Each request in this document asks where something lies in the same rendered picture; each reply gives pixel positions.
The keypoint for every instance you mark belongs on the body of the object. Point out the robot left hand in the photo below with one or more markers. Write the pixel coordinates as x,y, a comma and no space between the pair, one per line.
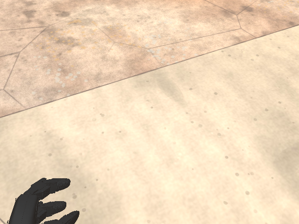
28,209

